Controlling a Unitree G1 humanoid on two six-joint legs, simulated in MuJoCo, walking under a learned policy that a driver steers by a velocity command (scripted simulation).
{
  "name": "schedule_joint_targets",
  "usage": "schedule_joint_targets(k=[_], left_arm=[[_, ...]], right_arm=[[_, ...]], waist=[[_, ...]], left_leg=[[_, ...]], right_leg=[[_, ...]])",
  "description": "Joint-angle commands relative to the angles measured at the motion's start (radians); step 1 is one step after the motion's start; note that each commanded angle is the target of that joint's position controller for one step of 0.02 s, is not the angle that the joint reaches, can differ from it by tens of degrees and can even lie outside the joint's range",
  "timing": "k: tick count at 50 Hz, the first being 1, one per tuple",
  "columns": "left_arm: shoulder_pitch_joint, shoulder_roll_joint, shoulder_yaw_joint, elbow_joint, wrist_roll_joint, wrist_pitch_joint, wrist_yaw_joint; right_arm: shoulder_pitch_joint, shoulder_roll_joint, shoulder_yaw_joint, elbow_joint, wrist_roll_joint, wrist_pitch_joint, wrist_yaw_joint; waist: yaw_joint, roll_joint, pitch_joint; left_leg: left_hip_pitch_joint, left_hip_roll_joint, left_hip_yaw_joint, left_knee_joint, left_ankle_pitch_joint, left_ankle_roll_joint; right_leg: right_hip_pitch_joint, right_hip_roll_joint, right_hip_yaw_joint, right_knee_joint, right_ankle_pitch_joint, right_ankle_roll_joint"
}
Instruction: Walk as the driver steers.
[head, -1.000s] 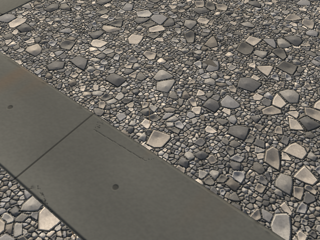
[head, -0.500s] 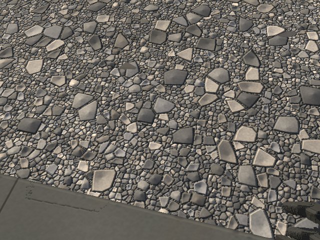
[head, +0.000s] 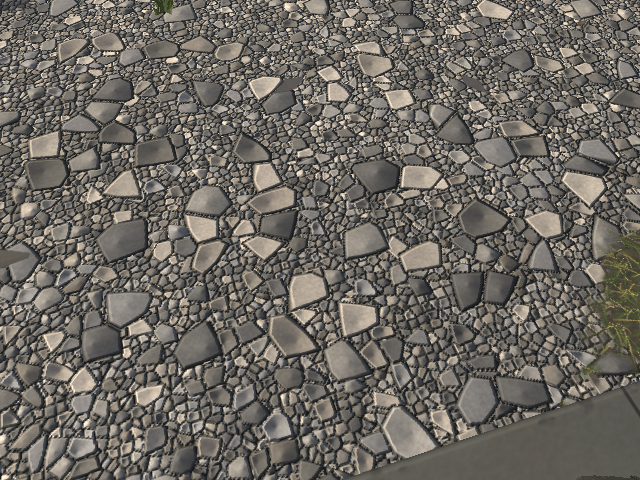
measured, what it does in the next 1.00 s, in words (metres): steps on the spot: right foot, then left foot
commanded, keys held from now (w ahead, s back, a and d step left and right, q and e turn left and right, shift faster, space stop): shift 1.00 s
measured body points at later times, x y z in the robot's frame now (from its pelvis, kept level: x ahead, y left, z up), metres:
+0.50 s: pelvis +0.00 -0.05 +0.00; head +0.02 -0.07 +0.45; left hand +0.22 +0.17 -0.08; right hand +0.07 -0.35 -0.12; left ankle +0.01 +0.10 -0.71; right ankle -0.02 -0.15 -0.74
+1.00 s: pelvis +0.01 -0.02 +0.00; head +0.02 -0.02 +0.45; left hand +0.15 +0.22 -0.13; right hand +0.07 -0.29 -0.13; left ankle +0.01 +0.10 -0.74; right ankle -0.02 -0.15 -0.74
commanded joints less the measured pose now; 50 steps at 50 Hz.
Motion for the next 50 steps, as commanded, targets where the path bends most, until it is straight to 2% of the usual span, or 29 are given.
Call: schedule_joint_targets(k=[1,4,7,9,10,11,12,13,14,15,16,17,19,22,24,26,27,28,29,30,31,32,33,35,38,44,50], left_arm=[[-0.080,0.050,0.006,-0.112,0.010,-0.025,0.005],[-0.069,0.020,-0.011,-0.100,0.022,-0.029,0.003],[-0.055,0.025,-0.013,-0.081,0.022,-0.028,-0.002],[-0.014,0.021,-0.012,-0.058,0.022,-0.026,-0.009],[0.031,0.025,-0.008,-0.034,0.023,-0.027,-0.012],[0.042,0.056,0.000,-0.028,0.023,-0.026,-0.010],[0.048,0.136,0.013,-0.042,0.027,-0.022,0.002],[-0.003,0.165,0.015,-0.058,0.057,-0.032,-0.002],[-0.013,0.110,0.002,-0.059,0.070,-0.053,-0.009],[-0.048,0.079,-0.010,-0.038,0.067,-0.069,-0.011],[-0.088,0.072,-0.011,-0.033,0.055,-0.078,-0.011],[-0.119,0.054,-0.019,-0.027,0.043,-0.084,-0.010],[-0.138,0.016,-0.035,-0.012,0.046,-0.088,-0.007],[-0.136,0.012,-0.034,0.013,0.045,-0.083,-0.009],[-0.120,0.026,-0.030,0.036,0.045,-0.079,-0.013],[-0.136,0.017,-0.035,0.054,0.039,-0.079,-0.016],[-0.148,0.003,-0.041,0.066,0.031,-0.080,-0.017],[-0.124,-0.011,-0.046,0.084,0.030,-0.085,-0.017],[-0.095,-0.024,-0.052,0.096,0.047,-0.093,-0.018],[-0.041,-0.016,-0.045,0.106,0.054,-0.100,-0.023],[-0.091,-0.006,-0.047,0.114,0.061,-0.097,-0.019],[-0.129,0.013,-0.040,0.116,0.053,-0.093,-0.015],[-0.144,-0.006,-0.042,0.117,0.048,-0.087,-0.009],[-0.126,-0.015,-0.041,0.133,0.049,-0.072,0.000],[-0.109,-0.024,-0.039,0.164,0.046,-0.068,0.005],[-0.084,-0.023,-0.032,0.235,0.042,-0.068,0.014],[-0.068,-0.018,-0.028,0.308,0.038,-0.067,0.022]], right_arm=[[0.038,-0.190,-0.050,-0.044,0.001,0.001,0.004],[0.007,-0.215,-0.058,-0.043,0.012,0.005,0.027],[0.017,-0.224,-0.060,-0.022,0.031,0.003,0.046],[0.020,-0.223,-0.056,-0.003,0.051,0.001,0.049],[0.025,-0.210,-0.051,0.009,0.063,0.001,0.047],[0.084,-0.170,-0.037,0.035,0.063,-0.007,0.049],[0.107,-0.087,-0.007,0.012,0.007,-0.018,0.061],[0.039,-0.111,-0.016,-0.021,0.005,-0.019,0.051],[-0.003,-0.177,-0.036,-0.014,0.020,-0.013,0.041],[0.014,-0.173,-0.041,-0.004,0.033,-0.005,0.039],[0.052,-0.164,-0.044,0.025,0.033,0.004,0.032],[0.070,-0.169,-0.046,0.034,0.022,0.012,0.028],[0.101,-0.146,-0.040,0.046,0.024,0.013,0.029],[0.071,-0.107,-0.020,0.039,0.027,0.012,0.031],[0.057,-0.112,-0.015,0.031,0.028,0.013,0.032],[0.079,-0.115,-0.014,0.039,0.029,0.012,0.033],[0.103,-0.106,-0.010,0.049,0.023,0.009,0.034],[0.115,-0.115,-0.007,0.053,0.009,0.004,0.034],[0.124,-0.161,-0.011,0.048,0.000,0.001,0.030],[0.099,-0.220,-0.027,0.061,0.013,0.001,0.028],[0.081,-0.161,-0.018,0.059,0.022,-0.002,0.034],[0.077,-0.128,-0.006,0.058,0.014,-0.006,0.037],[0.071,-0.127,-0.005,0.066,0.008,-0.011,0.036],[0.078,-0.114,0.002,0.076,0.010,-0.027,0.035],[0.088,-0.109,0.008,0.091,0.013,-0.032,0.030],[0.091,-0.109,0.015,0.122,0.014,-0.033,0.023],[0.097,-0.103,0.021,0.164,0.016,-0.035,0.024]], waist=[[-0.061,0.164,-0.142],[-0.046,0.177,-0.164],[-0.039,0.206,-0.171],[-0.006,0.207,-0.180],[0.019,0.202,-0.184],[0.016,0.147,-0.195],[-0.024,-0.119,-0.244],[0.013,-0.227,-0.213],[0.050,-0.128,-0.192],[0.022,-0.119,-0.172],[0.002,-0.102,-0.159],[-0.008,-0.106,-0.145],[-0.030,-0.100,-0.157],[-0.004,-0.096,-0.154],[0.012,-0.100,-0.151],[-0.001,-0.096,-0.145],[-0.025,-0.081,-0.140],[-0.032,-0.047,-0.143],[-0.010,0.018,-0.161],[0.049,0.142,-0.151],[0.006,0.139,-0.142],[-0.011,0.103,-0.115],[-0.008,0.109,-0.111],[-0.008,0.116,-0.104],[-0.010,0.090,-0.100],[-0.010,0.053,-0.090],[-0.007,0.045,-0.086]], left_leg=[[0.229,0.277,-0.201,-0.143,0.167,0.227],[0.181,0.283,-0.141,-0.133,0.203,0.226],[0.167,0.302,-0.127,-0.105,0.266,0.222],[0.164,0.305,-0.118,-0.045,0.312,0.194],[0.124,0.289,-0.096,0.001,0.308,0.159],[0.033,0.252,-0.053,0.063,0.202,0.083],[-0.168,0.153,0.045,0.287,-0.167,-0.023],[-0.317,0.061,0.019,0.434,-0.457,-0.075],[-0.304,0.080,-0.057,0.572,-0.458,-0.081],[-0.299,0.085,-0.082,0.612,-0.403,-0.077],[-0.293,0.087,-0.089,0.615,-0.347,-0.083],[-0.281,0.087,-0.094,0.620,-0.289,-0.096],[-0.208,0.077,-0.088,0.596,-0.226,-0.112],[-0.139,0.076,-0.077,0.401,-0.214,-0.110],[-0.098,0.069,-0.073,0.309,-0.236,-0.103],[-0.033,0.063,-0.069,0.178,-0.175,-0.089],[0.034,0.056,-0.062,0.048,-0.060,-0.075],[0.119,0.072,-0.089,-0.040,0.102,-0.058],[0.194,0.141,-0.162,-0.031,0.290,-0.033],[0.164,0.152,-0.142,0.034,0.247,0.006],[0.083,0.130,-0.138,0.017,0.086,0.023],[0.053,0.116,-0.132,-0.003,0.026,0.013],[0.043,0.109,-0.128,-0.005,0.025,0.000],[0.041,0.103,-0.117,-0.003,0.034,-0.009],[0.037,0.096,-0.110,0.002,0.025,-0.012],[0.041,0.087,-0.106,-0.001,0.020,-0.006],[0.046,0.077,-0.099,-0.010,0.037,-0.001]], right_leg=[[-0.093,-0.042,-0.040,-0.083,-0.025,0.021],[0.049,-0.036,-0.073,-0.247,-0.046,0.000],[0.157,-0.007,-0.108,-0.409,-0.044,-0.028],[0.258,0.014,-0.120,-0.604,0.040,-0.069],[0.359,0.032,-0.133,-0.754,0.150,-0.103],[0.492,0.004,-0.071,-0.838,0.279,-0.138],[0.665,-0.225,0.209,-0.816,0.604,-0.212],[0.548,-0.377,0.337,-0.826,0.633,-0.401],[0.490,-0.335,0.287,-0.845,0.598,-0.419],[0.463,-0.274,0.210,-0.843,0.560,-0.374],[0.454,-0.226,0.158,-0.842,0.521,-0.333],[0.439,-0.213,0.134,-0.837,0.573,-0.320],[0.410,-0.178,0.086,-0.829,0.643,-0.316],[0.424,-0.162,0.082,-0.811,0.593,-0.313],[0.426,-0.180,0.123,-0.805,0.554,-0.330],[0.406,-0.177,0.148,-0.798,0.499,-0.325],[0.380,-0.158,0.142,-0.790,0.449,-0.301],[0.345,-0.132,0.136,-0.793,0.374,-0.257],[0.309,-0.083,0.106,-0.766,0.268,-0.205],[0.305,-0.018,0.043,-0.785,0.188,-0.167],[0.365,0.005,0.010,-0.773,0.164,-0.135],[0.361,0.006,0.009,-0.756,0.154,-0.135],[0.367,0.002,0.007,-0.747,0.179,-0.141],[0.371,0.004,0.011,-0.748,0.215,-0.140],[0.379,0.004,0.010,-0.748,0.240,-0.136],[0.388,0.006,0.005,-0.752,0.270,-0.121],[0.409,0.004,0.001,-0.757,0.300,-0.114]])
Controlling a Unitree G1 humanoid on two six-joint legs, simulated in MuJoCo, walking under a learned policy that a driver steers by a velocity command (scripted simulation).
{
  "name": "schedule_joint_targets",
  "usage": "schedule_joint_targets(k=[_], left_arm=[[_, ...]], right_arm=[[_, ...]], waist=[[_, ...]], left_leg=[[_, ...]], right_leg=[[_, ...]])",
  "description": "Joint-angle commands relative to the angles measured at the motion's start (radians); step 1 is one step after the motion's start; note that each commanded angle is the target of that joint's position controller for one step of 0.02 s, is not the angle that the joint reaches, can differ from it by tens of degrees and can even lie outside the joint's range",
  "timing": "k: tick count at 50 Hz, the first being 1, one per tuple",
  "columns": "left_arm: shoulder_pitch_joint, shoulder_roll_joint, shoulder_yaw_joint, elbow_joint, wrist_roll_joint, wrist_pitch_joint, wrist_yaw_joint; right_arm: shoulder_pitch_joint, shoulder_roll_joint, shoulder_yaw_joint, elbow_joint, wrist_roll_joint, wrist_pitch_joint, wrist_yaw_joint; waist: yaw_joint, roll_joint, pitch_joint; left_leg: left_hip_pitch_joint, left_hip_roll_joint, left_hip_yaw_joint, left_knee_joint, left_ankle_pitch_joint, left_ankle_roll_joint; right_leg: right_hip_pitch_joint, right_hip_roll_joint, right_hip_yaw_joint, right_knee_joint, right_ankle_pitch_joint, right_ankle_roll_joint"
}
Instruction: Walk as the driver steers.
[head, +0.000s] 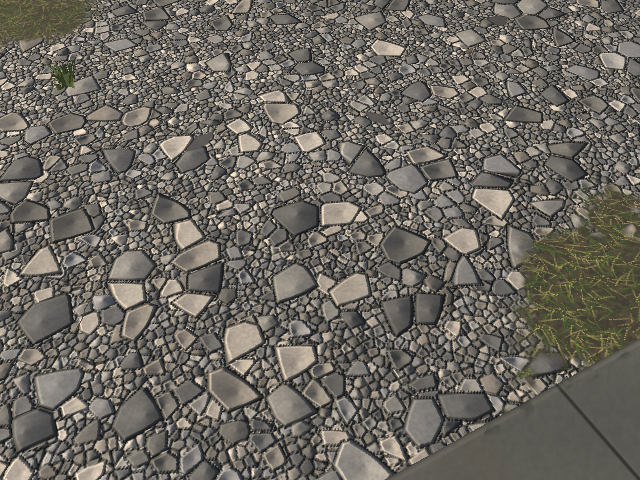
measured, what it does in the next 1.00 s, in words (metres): lifts its right foot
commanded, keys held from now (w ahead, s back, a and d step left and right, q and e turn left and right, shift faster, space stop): shift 0.86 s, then w+shift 0.14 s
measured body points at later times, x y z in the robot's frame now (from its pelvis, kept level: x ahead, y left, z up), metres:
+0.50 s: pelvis +0.00 +0.01 +0.00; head +0.01 +0.02 +0.45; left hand +0.05 +0.27 -0.15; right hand +0.06 -0.25 -0.14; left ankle -0.02 +0.12 -0.74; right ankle +0.00 -0.13 -0.74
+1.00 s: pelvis +0.02 +0.01 +0.00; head +0.02 +0.01 +0.45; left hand +0.04 +0.27 -0.14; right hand +0.02 -0.25 -0.14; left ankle -0.02 +0.12 -0.74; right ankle -0.02 -0.12 -0.69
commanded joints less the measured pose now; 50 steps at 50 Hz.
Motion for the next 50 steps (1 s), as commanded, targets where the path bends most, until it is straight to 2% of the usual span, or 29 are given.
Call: schedule_joint_targets(k=[1,11,20,43,44,45,46,47,48,49,50], left_arm=[[-0.012,0.109,0.024,-0.015,-0.002,-0.010,0.008],[-0.008,0.104,0.022,0.089,-0.005,-0.007,0.015],[-0.005,0.095,0.016,0.154,-0.007,-0.006,0.017],[0.040,0.065,-0.002,0.231,-0.009,-0.009,0.024],[0.071,0.052,-0.004,0.244,-0.013,-0.008,0.025],[0.069,0.057,0.000,0.238,-0.023,-0.011,0.023],[0.013,0.063,0.002,0.204,-0.023,-0.024,0.018],[-0.049,0.048,-0.003,0.157,-0.032,-0.046,0.006],[-0.122,0.056,-0.001,0.115,-0.039,-0.068,-0.005],[-0.114,0.058,0.005,0.109,-0.041,-0.088,-0.015],[-0.076,0.049,0.007,0.113,-0.038,-0.106,-0.023]], right_arm=[[-0.003,-0.122,-0.025,-0.028,0.001,-0.012,-0.003],[0.020,-0.117,-0.019,0.038,0.003,-0.011,-0.006],[0.048,-0.113,-0.014,0.081,0.004,-0.010,-0.010],[0.117,-0.082,-0.008,0.139,0.006,-0.007,-0.011],[0.149,-0.092,-0.014,0.154,0.011,-0.003,-0.015],[0.170,-0.139,-0.032,0.155,0.026,0.001,-0.019],[0.225,-0.185,-0.049,0.159,0.037,-0.002,-0.021],[0.236,-0.233,-0.067,0.154,0.042,-0.013,-0.024],[0.216,-0.210,-0.064,0.136,0.027,-0.034,-0.023],[0.170,-0.165,-0.054,0.115,0.017,-0.055,-0.019],[0.137,-0.137,-0.049,0.095,0.022,-0.067,-0.014]], waist=[[-0.004,-0.005,-0.034],[-0.002,0.003,-0.024],[-0.002,0.001,-0.015],[-0.002,0.000,0.003],[-0.006,0.020,-0.043],[-0.019,0.067,-0.015],[-0.052,0.132,0.040],[-0.064,0.224,0.103],[-0.070,0.193,0.168],[-0.035,0.131,0.165],[-0.011,0.099,0.120]], left_leg=[[-0.027,0.046,-0.047,-0.097,0.169,0.022],[-0.019,0.033,-0.040,-0.113,0.186,0.025],[-0.016,0.028,-0.039,-0.121,0.189,0.029],[-0.017,0.020,-0.045,-0.135,0.186,0.042],[0.009,0.009,-0.046,-0.153,-0.060,0.058],[-0.003,0.044,-0.117,-0.195,-0.383,0.099],[-0.005,0.159,-0.286,-0.287,-0.636,0.163],[-0.027,0.322,-0.500,-0.408,-0.740,0.244],[-0.037,0.398,-0.605,-0.462,-0.641,0.284],[0.008,0.387,-0.564,-0.439,-0.508,0.263],[0.048,0.351,-0.486,-0.410,-0.408,0.229]], right_leg=[[0.038,-0.042,0.044,-0.064,0.207,-0.017],[0.048,-0.040,0.033,-0.076,0.216,-0.011],[0.042,-0.038,0.023,-0.085,0.209,-0.005],[0.016,-0.039,0.006,-0.094,0.182,0.006],[0.017,0.000,-0.043,-0.050,-0.009,0.001],[-0.063,0.038,-0.088,0.039,-0.231,-0.008],[-0.201,0.038,-0.107,0.167,-0.308,-0.015],[-0.318,-0.011,-0.099,0.352,-0.239,-0.027],[-0.440,-0.077,-0.027,0.503,-0.236,-0.038],[-0.513,-0.117,0.003,0.569,-0.190,-0.051],[-0.529,-0.141,0.012,0.559,-0.142,-0.060]])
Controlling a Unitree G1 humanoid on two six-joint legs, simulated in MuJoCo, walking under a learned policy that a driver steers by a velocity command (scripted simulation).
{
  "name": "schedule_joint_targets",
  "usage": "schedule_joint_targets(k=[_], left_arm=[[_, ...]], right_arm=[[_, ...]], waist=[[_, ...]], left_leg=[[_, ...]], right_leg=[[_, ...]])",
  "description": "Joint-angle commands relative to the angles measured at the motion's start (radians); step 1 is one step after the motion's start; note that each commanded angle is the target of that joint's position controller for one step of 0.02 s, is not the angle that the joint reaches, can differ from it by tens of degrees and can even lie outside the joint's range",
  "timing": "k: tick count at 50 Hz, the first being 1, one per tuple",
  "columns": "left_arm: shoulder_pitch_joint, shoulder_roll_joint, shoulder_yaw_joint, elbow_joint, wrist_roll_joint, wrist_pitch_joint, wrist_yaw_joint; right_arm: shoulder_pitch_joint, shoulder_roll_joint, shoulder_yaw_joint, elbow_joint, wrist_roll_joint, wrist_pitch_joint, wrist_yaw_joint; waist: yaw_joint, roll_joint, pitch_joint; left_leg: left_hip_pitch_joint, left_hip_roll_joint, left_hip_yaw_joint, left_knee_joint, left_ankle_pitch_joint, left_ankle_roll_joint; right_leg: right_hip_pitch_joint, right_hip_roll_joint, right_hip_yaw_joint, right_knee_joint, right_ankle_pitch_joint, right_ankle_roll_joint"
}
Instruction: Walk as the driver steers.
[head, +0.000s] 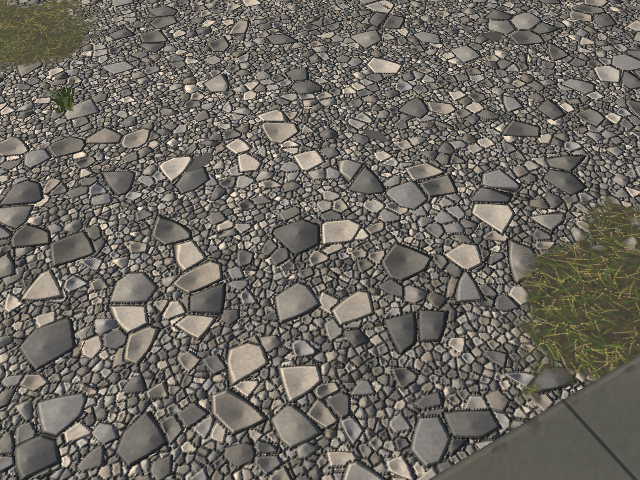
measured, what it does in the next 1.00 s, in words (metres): walks ahead: right foot, then left foot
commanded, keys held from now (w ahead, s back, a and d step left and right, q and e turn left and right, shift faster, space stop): w+shift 1.00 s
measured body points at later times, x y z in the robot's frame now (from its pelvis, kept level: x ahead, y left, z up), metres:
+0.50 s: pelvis +0.22 -0.08 +0.00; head +0.23 -0.09 +0.45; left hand +0.11 +0.14 -0.14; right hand +0.44 -0.29 -0.10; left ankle +0.43 +0.10 -0.66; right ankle +0.07 -0.17 -0.74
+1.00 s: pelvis +0.66 -0.04 +0.00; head +0.66 -0.05 +0.45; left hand +0.87 +0.20 -0.08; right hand +0.60 -0.28 -0.15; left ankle +0.56 +0.06 -0.74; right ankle +0.88 -0.21 -0.66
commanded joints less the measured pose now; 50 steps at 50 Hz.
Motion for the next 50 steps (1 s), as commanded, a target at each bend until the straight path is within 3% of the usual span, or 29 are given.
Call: schedule_joint_targets(k=[1,4,6,8,9,10,11,12,13,14,15,16,19,22,27,29,31,32,33,34,35,36,37,38,39,41,43,47,50], left_arm=[[-0.112,0.084,0.019,-0.108,-0.006,-0.074,-0.022],[-0.100,0.053,0.017,-0.109,-0.006,-0.093,-0.026],[-0.047,0.049,0.017,-0.095,-0.010,-0.092,-0.030],[0.082,0.066,0.029,-0.055,-0.012,-0.088,-0.025],[0.219,0.101,0.047,-0.018,-0.017,-0.090,-0.021],[0.393,0.201,0.072,0.007,-0.004,-0.094,-0.014],[0.406,0.232,0.062,-0.017,0.020,-0.116,-0.034],[0.297,0.194,0.046,-0.035,0.024,-0.131,-0.044],[0.214,0.129,0.023,-0.067,0.023,-0.138,-0.054],[0.160,0.115,0.012,-0.083,0.022,-0.132,-0.060],[0.123,0.106,0.005,-0.094,0.023,-0.123,-0.062],[0.110,0.081,-0.005,-0.098,0.029,-0.116,-0.061],[0.176,0.101,-0.004,-0.082,0.029,-0.116,-0.038],[0.238,0.092,-0.012,-0.082,0.020,-0.114,-0.016],[0.334,0.106,-0.013,-0.085,0.010,-0.095,-0.001],[0.339,0.123,-0.007,-0.093,0.010,-0.084,0.001],[0.340,0.172,0.009,-0.096,0.032,-0.072,0.003],[0.338,0.193,0.018,-0.094,0.049,-0.061,0.005],[0.309,0.208,0.024,-0.098,0.062,-0.045,0.006],[0.249,0.208,0.021,-0.131,0.062,-0.041,0.007],[0.415,-0.018,-0.033,-0.167,0.051,-0.070,-0.025],[0.364,0.032,-0.027,-0.150,-0.003,-0.125,-0.037],[0.172,0.138,0.009,-0.221,-0.056,-0.139,-0.034],[0.075,0.133,0.003,-0.261,-0.056,-0.147,-0.027],[0.034,0.109,0.003,-0.273,-0.035,-0.147,-0.024],[0.104,0.058,0.003,-0.264,-0.018,-0.107,-0.028],[0.106,0.028,-0.006,-0.281,-0.014,-0.073,-0.023],[-0.108,0.086,-0.003,-0.361,0.023,-0.077,-0.014],[-0.243,0.060,-0.015,-0.400,0.013,-0.102,-0.042]], right_arm=[[-0.027,-0.136,-0.030,-0.074,0.012,-0.042,0.005],[-0.024,-0.178,-0.042,-0.090,0.022,-0.040,0.005],[-0.036,-0.202,-0.051,-0.104,0.033,-0.036,0.008],[-0.054,-0.177,-0.045,-0.126,0.036,-0.035,0.014],[-0.088,-0.127,-0.029,-0.145,0.019,-0.040,0.020],[-0.154,-0.027,0.000,-0.191,-0.009,-0.049,0.032],[-0.141,0.036,0.013,-0.249,0.020,-0.078,0.033],[-0.174,-0.016,0.009,-0.273,0.056,-0.098,0.039],[-0.205,-0.054,0.007,-0.293,0.056,-0.107,0.047],[-0.175,-0.061,0.006,-0.284,0.030,-0.106,0.049],[-0.165,-0.073,-0.002,-0.282,0.009,-0.099,0.049],[-0.156,-0.074,-0.005,-0.280,0.006,-0.083,0.056],[-0.198,-0.067,-0.008,-0.293,0.007,-0.051,0.050],[-0.348,-0.050,-0.006,-0.344,0.010,-0.061,0.053],[-0.510,-0.013,0.001,-0.409,0.029,-0.083,0.099],[-0.544,-0.029,-0.003,-0.431,0.031,-0.090,0.118],[-0.512,-0.070,-0.020,-0.446,0.033,-0.085,0.117],[-0.418,-0.114,-0.039,-0.434,0.037,-0.077,0.108],[-0.205,-0.165,-0.065,-0.377,0.046,-0.065,0.093],[0.051,-0.214,-0.085,-0.302,0.044,-0.050,0.076],[0.175,-0.314,-0.108,-0.258,0.001,-0.059,0.076],[0.233,-0.228,-0.092,-0.219,-0.004,-0.062,0.073],[0.160,-0.154,-0.071,-0.198,-0.009,-0.067,0.069],[0.073,-0.127,-0.061,-0.204,-0.014,-0.076,0.072],[-0.002,-0.092,-0.049,-0.201,-0.025,-0.083,0.078],[-0.095,-0.022,-0.028,-0.193,-0.038,-0.088,0.086],[-0.104,-0.047,-0.030,-0.175,-0.009,-0.089,0.081],[-0.020,-0.096,-0.034,-0.160,-0.010,-0.102,0.053],[0.078,-0.125,-0.033,-0.148,0.005,-0.106,0.034]], waist=[[0.008,0.070,0.135],[0.018,0.112,0.087],[0.051,0.107,0.098],[0.110,0.062,0.086],[0.175,0.000,0.051],[0.244,-0.249,-0.003],[0.184,-0.342,-0.037],[0.141,-0.223,0.027],[0.112,-0.151,0.062],[0.069,-0.099,0.046],[0.039,-0.092,0.059],[0.019,-0.102,0.084],[0.027,-0.093,0.137],[0.067,-0.072,0.176],[0.095,-0.089,0.213],[0.077,-0.099,0.206],[0.024,-0.172,0.129],[-0.042,-0.225,0.053],[-0.151,-0.265,-0.066],[-0.273,-0.233,-0.195],[-0.137,0.128,-0.432],[-0.174,0.199,-0.545],[-0.166,0.210,-0.298],[-0.130,0.064,-0.165],[-0.074,-0.040,-0.079],[0.042,0.002,-0.005],[0.080,0.050,0.082],[0.034,0.007,0.183],[-0.024,-0.018,0.171]], left_leg=[[0.042,0.335,-0.405,-0.347,-0.336,0.154],[-0.083,0.223,-0.212,-0.332,-0.231,0.118],[-0.171,0.216,-0.177,-0.286,-0.270,0.137],[-0.287,0.201,-0.156,-0.181,-0.277,0.131],[-0.363,0.157,-0.104,0.013,-0.145,0.108],[-0.534,0.069,0.017,0.491,-0.055,0.043],[-0.791,-0.057,-0.079,0.779,-0.175,0.050],[-0.954,0.030,-0.168,0.934,-0.095,0.086],[-1.008,0.068,-0.166,0.965,0.001,0.107],[-0.956,0.115,-0.145,0.936,0.083,0.100],[-0.887,0.146,-0.138,0.857,0.139,0.083],[-0.834,0.165,-0.122,0.817,0.181,0.062],[-0.806,0.163,-0.078,0.705,0.280,-0.003],[-0.751,0.129,0.002,0.474,0.412,-0.020],[-0.649,0.080,0.038,0.171,0.486,0.013],[-0.599,0.044,0.064,0.096,0.431,0.036],[-0.475,-0.026,0.106,0.106,0.317,0.067],[-0.370,-0.059,0.117,0.128,0.247,0.090],[-0.133,-0.080,0.120,0.145,0.216,0.121],[0.262,0.011,0.003,0.189,0.177,0.154],[0.775,0.319,-0.594,0.137,-0.333,0.349],[0.788,0.362,-0.922,-0.120,-0.605,0.326],[0.635,0.324,-0.779,-0.186,-0.472,0.246],[0.437,0.300,-0.628,-0.198,-0.290,0.221],[0.233,0.266,-0.508,-0.217,-0.157,0.214],[-0.023,0.193,-0.353,-0.251,-0.118,0.198],[-0.162,0.200,-0.284,-0.327,-0.128,0.209],[-0.207,0.148,-0.137,-0.386,0.087,0.196],[-0.171,0.128,-0.053,-0.425,0.177,0.165]], right_leg=[[-0.340,-0.111,0.055,0.084,0.050,-0.027],[-0.064,-0.050,-0.044,-0.180,0.103,0.002],[0.077,-0.012,-0.106,-0.294,0.165,0.016],[0.266,0.028,-0.144,-0.340,0.193,0.008],[0.417,0.012,-0.090,-0.373,0.172,-0.016],[0.543,-0.202,0.240,-0.497,-0.050,-0.083],[0.611,-0.373,0.768,-0.671,-0.352,-0.224],[0.560,-0.422,0.820,-0.707,-0.519,-0.253],[0.525,-0.387,0.690,-0.675,-0.403,-0.216],[0.466,-0.340,0.548,-0.669,-0.272,-0.183],[0.380,-0.293,0.445,-0.687,-0.180,-0.157],[0.300,-0.255,0.366,-0.712,-0.131,-0.138],[0.225,-0.216,0.250,-0.799,0.023,-0.167],[0.223,-0.171,0.113,-0.856,0.227,-0.147],[0.384,-0.196,0.010,-0.884,0.410,-0.130],[0.475,-0.214,-0.025,-0.833,0.618,-0.123],[0.568,-0.246,-0.030,-0.693,1.115,-0.117],[0.612,-0.259,-0.031,-0.555,1.355,-0.108],[0.570,-0.261,-0.047,-0.322,1.502,-0.096],[0.297,-0.230,-0.037,-0.007,1.326,-0.074],[-0.221,-0.029,0.049,0.470,0.492,-0.028],[-0.310,0.051,0.223,0.575,-0.007,-0.071],[-0.421,-0.007,0.185,0.625,0.017,-0.101],[-0.419,-0.050,0.162,0.601,0.070,-0.107],[-0.374,-0.086,0.146,0.545,0.121,-0.105],[-0.261,-0.148,0.147,0.480,0.173,-0.095],[-0.284,-0.182,0.126,0.410,0.148,-0.059],[-0.383,-0.180,0.063,0.117,0.452,0.002],[-0.232,-0.118,-0.010,-0.164,0.708,0.000]])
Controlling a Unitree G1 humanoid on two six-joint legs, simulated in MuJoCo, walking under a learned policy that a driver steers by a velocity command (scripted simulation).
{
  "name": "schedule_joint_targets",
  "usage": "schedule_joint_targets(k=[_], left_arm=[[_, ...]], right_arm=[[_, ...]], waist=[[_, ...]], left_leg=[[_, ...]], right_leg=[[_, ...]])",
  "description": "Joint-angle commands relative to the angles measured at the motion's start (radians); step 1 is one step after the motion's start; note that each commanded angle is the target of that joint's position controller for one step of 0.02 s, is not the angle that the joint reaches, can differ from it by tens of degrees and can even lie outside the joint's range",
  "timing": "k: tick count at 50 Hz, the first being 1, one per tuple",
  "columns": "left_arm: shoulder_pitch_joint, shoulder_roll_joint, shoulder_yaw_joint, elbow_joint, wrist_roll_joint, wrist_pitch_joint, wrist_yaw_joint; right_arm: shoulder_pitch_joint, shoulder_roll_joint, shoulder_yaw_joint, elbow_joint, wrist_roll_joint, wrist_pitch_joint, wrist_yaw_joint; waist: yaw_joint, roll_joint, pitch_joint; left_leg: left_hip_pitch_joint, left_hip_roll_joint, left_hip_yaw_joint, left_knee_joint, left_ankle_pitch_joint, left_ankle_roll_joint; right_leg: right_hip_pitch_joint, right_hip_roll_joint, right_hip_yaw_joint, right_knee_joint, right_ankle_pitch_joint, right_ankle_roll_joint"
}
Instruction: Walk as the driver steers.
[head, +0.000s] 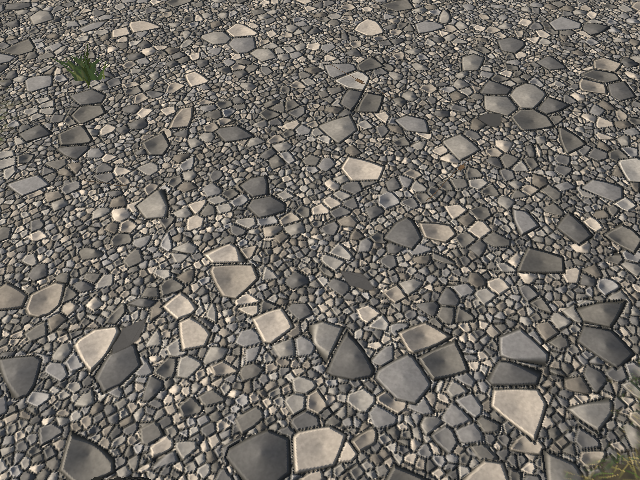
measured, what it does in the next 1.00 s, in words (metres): walks ahead, turning right: right foot, then left foot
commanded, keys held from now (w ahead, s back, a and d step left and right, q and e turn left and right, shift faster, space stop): w+shift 0.34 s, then w+e+shift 0.66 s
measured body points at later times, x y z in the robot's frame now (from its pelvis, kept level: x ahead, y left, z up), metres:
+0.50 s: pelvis +0.46 -0.06 +0.00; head +0.47 -0.07 +0.45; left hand +0.40 +0.18 -0.13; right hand +0.69 -0.30 -0.07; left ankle +0.69 +0.13 -0.66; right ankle +0.38 -0.14 -0.74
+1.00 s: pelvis +0.90 -0.09 -0.01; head +0.90 -0.12 +0.44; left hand +1.22 +0.04 -0.06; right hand +0.74 -0.34 -0.15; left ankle +0.85 +0.08 -0.74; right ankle +1.01 -0.28 -0.66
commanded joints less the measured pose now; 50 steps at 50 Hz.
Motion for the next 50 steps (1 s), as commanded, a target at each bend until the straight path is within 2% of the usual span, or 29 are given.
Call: schedule_joint_targets(k=[1,5,7,8,9,10,11,12,13,14,16,18,20,25,30,32,33,34,35,36,37,38,39,40,41,42,44,47,50], left_arm=[[-0.106,0.028,-0.003,-0.072,-0.010,-0.021,-0.024],[-0.166,0.070,0.012,-0.121,-0.020,-0.026,-0.054],[0.006,0.147,0.047,-0.098,-0.037,-0.013,-0.048],[0.211,0.194,0.072,-0.050,-0.043,0.000,-0.036],[0.435,0.252,0.086,0.007,-0.031,0.016,-0.020],[0.498,0.348,0.110,0.043,-0.004,0.005,-0.037],[0.522,0.205,0.083,0.057,0.005,-0.004,-0.038],[0.440,0.142,0.066,0.060,0.006,-0.010,-0.035],[0.356,0.124,0.058,0.046,0.016,-0.017,-0.040],[0.292,0.105,0.053,0.047,0.028,-0.025,-0.046],[0.229,0.034,0.032,0.053,0.037,-0.032,-0.054],[0.236,0.050,0.031,0.068,0.006,-0.032,-0.049],[0.287,0.076,0.035,0.079,0.003,-0.033,-0.034],[0.415,0.116,0.042,0.088,-0.007,-0.024,0.008],[0.478,0.124,0.053,0.109,-0.027,0.009,0.025],[0.461,0.150,0.065,0.102,-0.006,0.033,0.028],[0.423,0.170,0.067,0.086,0.017,0.045,0.023],[0.377,0.115,0.047,0.035,0.045,0.043,0.018],[0.595,-0.091,-0.006,-0.001,-0.013,0.016,0.003],[0.512,0.021,0.010,0.005,-0.065,0.013,0.014],[0.363,0.090,0.029,-0.029,-0.069,0.016,0.023],[0.273,0.102,0.033,-0.049,-0.046,0.017,0.027],[0.230,0.092,0.038,-0.068,-0.024,0.019,0.020],[0.249,0.071,0.044,-0.076,-0.027,0.035,0.008],[0.257,0.045,0.045,-0.081,-0.038,0.055,0.002],[0.259,0.021,0.042,-0.096,-0.048,0.075,-0.002],[0.213,0.011,0.037,-0.130,-0.036,0.096,-0.007],[0.152,0.041,0.038,-0.165,-0.025,0.095,-0.020],[0.042,0.069,0.038,-0.196,-0.021,0.088,-0.046]], right_arm=[[-0.044,-0.161,-0.023,-0.078,0.016,-0.026,-0.021],[0.013,-0.198,-0.033,-0.060,0.011,0.016,-0.032],[-0.007,-0.242,-0.046,-0.061,-0.025,0.045,-0.032],[-0.044,-0.240,-0.044,-0.066,-0.038,0.059,-0.032],[-0.054,-0.184,-0.022,-0.096,-0.045,0.059,-0.036],[0.173,0.059,0.038,-0.105,-0.014,0.023,-0.004],[0.084,-0.080,0.014,-0.086,0.042,-0.011,-0.006],[-0.090,-0.152,-0.006,-0.142,0.074,-0.026,-0.009],[-0.204,-0.140,0.004,-0.181,0.058,-0.035,-0.017],[-0.238,-0.119,0.002,-0.194,0.038,-0.036,-0.017],[-0.194,-0.090,-0.002,-0.186,0.026,-0.005,-0.009],[-0.199,-0.072,0.004,-0.193,0.016,0.017,-0.012],[-0.312,-0.082,0.006,-0.236,-0.006,0.018,-0.020],[-0.580,-0.072,0.015,-0.318,-0.007,-0.026,0.012],[-0.651,-0.139,-0.011,-0.370,0.018,-0.042,0.024],[-0.505,-0.203,-0.042,-0.352,0.029,-0.044,0.013],[-0.322,-0.242,-0.063,-0.321,0.040,-0.036,-0.001],[-0.066,-0.292,-0.073,-0.281,0.024,-0.022,-0.021],[-0.022,-0.384,-0.094,-0.248,-0.005,-0.016,0.000],[-0.039,-0.255,-0.070,-0.263,-0.009,-0.017,0.004],[-0.101,-0.189,-0.056,-0.256,0.000,-0.013,-0.005],[-0.143,-0.175,-0.054,-0.245,-0.008,-0.007,-0.008],[-0.182,-0.161,-0.054,-0.226,-0.024,-0.005,-0.008],[-0.217,-0.128,-0.046,-0.211,-0.040,-0.009,-0.010],[-0.243,-0.094,-0.041,-0.197,-0.036,-0.010,-0.006],[-0.266,-0.098,-0.043,-0.186,-0.022,-0.011,-0.003],[-0.301,-0.114,-0.050,-0.175,-0.004,-0.011,-0.003],[-0.326,-0.171,-0.061,-0.186,-0.021,-0.012,-0.013],[-0.282,-0.227,-0.070,-0.186,-0.015,-0.008,-0.022]], waist=[[0.028,0.037,0.173],[0.045,0.070,0.159],[0.157,0.162,0.013],[0.270,0.190,-0.100],[0.343,0.122,-0.259],[0.170,-0.332,-0.448],[0.238,-0.254,-0.457],[0.232,-0.184,-0.247],[0.206,-0.004,-0.152],[0.153,0.042,-0.080],[0.067,0.019,-0.032],[0.037,0.000,0.043],[0.058,0.029,0.119],[0.148,0.025,0.159],[0.138,-0.037,0.147],[0.049,-0.088,0.025],[-0.063,-0.118,-0.105],[-0.163,-0.064,-0.312],[-0.005,0.452,-0.556],[-0.053,0.436,-0.482],[-0.074,0.323,-0.280],[-0.062,0.137,-0.167],[-0.025,0.093,-0.090],[0.026,0.106,-0.059],[0.049,0.112,-0.032],[0.072,0.139,0.002],[0.091,0.120,0.082],[0.106,0.073,0.131],[0.072,0.006,0.168]], left_leg=[[-0.305,0.229,-0.084,-0.245,0.172,0.156],[0.056,0.312,-0.065,-0.139,0.505,0.124],[0.186,0.335,-0.057,0.106,0.989,0.099],[0.127,0.313,-0.025,0.356,1.119,0.078],[-0.159,0.278,-0.033,0.712,0.887,0.063],[-0.605,0.044,-0.130,1.140,-0.056,0.009],[-0.702,0.050,-0.239,1.220,-0.160,0.052],[-0.794,0.104,-0.212,1.235,-0.119,0.080],[-0.756,0.145,-0.203,1.175,-0.063,0.090],[-0.722,0.176,-0.196,1.106,-0.015,0.086],[-0.637,0.232,-0.199,1.036,0.042,0.081],[-0.664,0.263,-0.174,0.957,0.033,0.051],[-0.756,0.270,-0.154,0.832,0.130,0.006],[-0.597,0.165,-0.078,0.388,0.521,-0.068],[-0.548,0.118,-0.127,0.194,0.455,-0.064],[-0.377,0.079,-0.103,0.229,0.301,-0.037],[-0.156,0.094,-0.089,0.280,0.228,-0.014],[0.239,0.276,-0.266,0.400,0.051,0.018],[0.596,0.537,-0.869,0.182,-0.446,0.195],[0.539,0.508,-0.983,0.032,-0.615,0.155],[0.404,0.481,-0.778,0.027,-0.474,0.108],[0.244,0.444,-0.614,0.035,-0.252,0.085],[0.090,0.420,-0.493,0.029,-0.077,0.092],[-0.015,0.396,-0.402,0.015,0.002,0.091],[-0.072,0.372,-0.323,-0.011,0.026,0.086],[-0.118,0.387,-0.265,-0.038,0.044,0.095],[-0.189,0.394,-0.157,-0.085,0.124,0.096],[-0.222,0.352,0.018,-0.128,0.213,0.085],[-0.154,0.321,0.150,-0.153,0.279,0.050]], right_leg=[[0.251,0.052,-0.057,-0.231,0.225,0.010],[0.198,0.125,-0.074,-0.395,0.086,-0.021],[0.351,0.192,-0.106,-0.329,-0.082,-0.068],[0.582,0.214,-0.127,-0.307,-0.131,-0.096],[0.970,0.073,0.052,-0.207,-0.260,-0.119],[1.347,-0.175,0.686,-0.415,-0.800,-0.327],[1.359,-0.164,0.889,-0.622,-0.952,-0.276],[1.225,-0.144,0.713,-0.624,-0.806,-0.219],[1.042,-0.105,0.573,-0.631,-0.610,-0.192],[0.882,-0.072,0.469,-0.639,-0.488,-0.197],[0.715,-0.010,0.337,-0.678,-0.423,-0.185],[0.613,-0.002,0.288,-0.737,-0.414,-0.211],[0.580,0.006,0.268,-0.784,-0.372,-0.228],[0.517,0.067,0.151,-0.815,-0.194,-0.195],[0.775,0.003,0.214,-0.694,-0.085,-0.151],[0.847,0.007,0.219,-0.491,0.266,-0.122],[0.784,0.046,0.193,-0.268,0.344,-0.091],[0.533,0.094,0.179,0.069,0.172,-0.071],[0.168,0.227,0.131,0.456,-0.548,-0.027],[0.057,0.171,0.158,0.570,-0.545,-0.041],[-0.024,0.135,0.109,0.598,-0.487,-0.046],[-0.005,0.093,0.086,0.568,-0.435,-0.045],[0.041,0.055,0.081,0.509,-0.397,-0.045],[0.107,0.015,0.095,0.475,-0.379,-0.048],[0.133,-0.005,0.089,0.457,-0.384,-0.051],[0.122,-0.029,0.082,0.442,-0.401,-0.048],[0.069,-0.052,0.069,0.408,-0.362,-0.036],[0.054,-0.041,0.037,0.272,-0.161,-0.019],[0.089,-0.003,-0.051,0.070,0.002,-0.046]])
